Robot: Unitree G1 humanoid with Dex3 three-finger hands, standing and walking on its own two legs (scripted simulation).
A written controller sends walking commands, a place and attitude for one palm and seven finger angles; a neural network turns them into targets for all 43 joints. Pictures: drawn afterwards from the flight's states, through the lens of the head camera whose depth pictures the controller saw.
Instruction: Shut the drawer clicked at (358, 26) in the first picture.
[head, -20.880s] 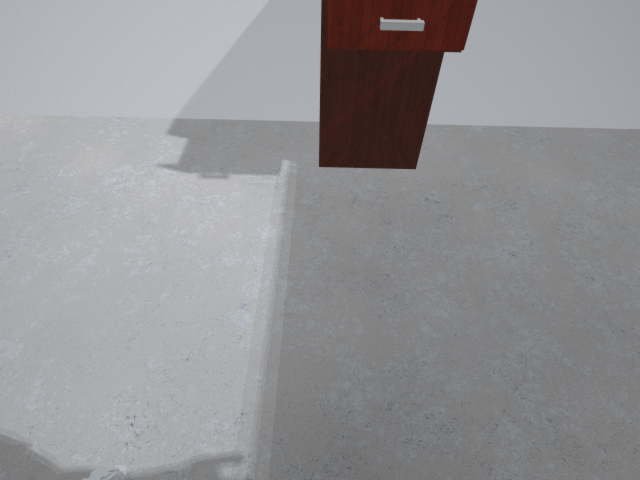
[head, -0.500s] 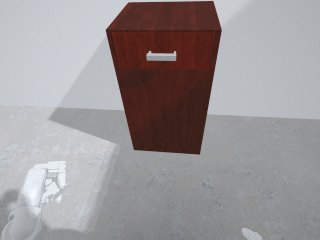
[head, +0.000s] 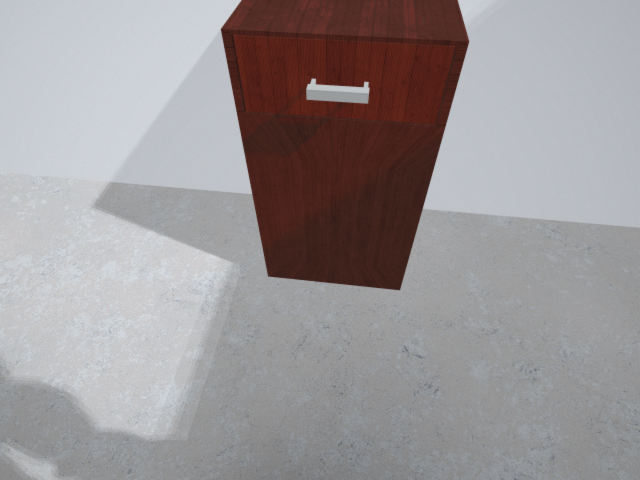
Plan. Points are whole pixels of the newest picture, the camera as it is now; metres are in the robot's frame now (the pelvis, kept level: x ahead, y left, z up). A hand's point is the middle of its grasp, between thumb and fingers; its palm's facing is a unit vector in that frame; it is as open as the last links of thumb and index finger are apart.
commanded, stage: let the arm hang, fingers relaxed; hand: left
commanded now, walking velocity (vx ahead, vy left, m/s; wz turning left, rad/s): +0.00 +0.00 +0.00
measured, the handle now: (338, 88) +0.87 +0.02 +0.04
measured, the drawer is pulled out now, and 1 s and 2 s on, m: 0.00 0.00 0.00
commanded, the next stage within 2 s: look to check the result in 0.50 s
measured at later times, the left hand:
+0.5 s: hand out of the picture -0.01 +0.16 -0.18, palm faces +0.02 -0.98 -0.18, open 7.3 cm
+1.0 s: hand out of the picture -0.01 +0.15 -0.18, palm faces +0.02 -0.98 -0.18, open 7.3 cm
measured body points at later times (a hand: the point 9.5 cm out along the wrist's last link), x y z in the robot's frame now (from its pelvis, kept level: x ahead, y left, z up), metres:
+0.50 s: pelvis +0.00 +0.00 +0.00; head +0.00 -0.01 +0.45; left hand -0.01 +0.21 -0.16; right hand -0.05 -0.19 -0.17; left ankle +0.03 +0.12 -0.74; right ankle -0.02 -0.11 -0.74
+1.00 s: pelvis +0.00 -0.01 +0.00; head +0.01 -0.02 +0.45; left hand -0.01 +0.20 -0.16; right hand -0.01 -0.22 -0.17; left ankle +0.03 +0.12 -0.74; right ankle -0.02 -0.11 -0.74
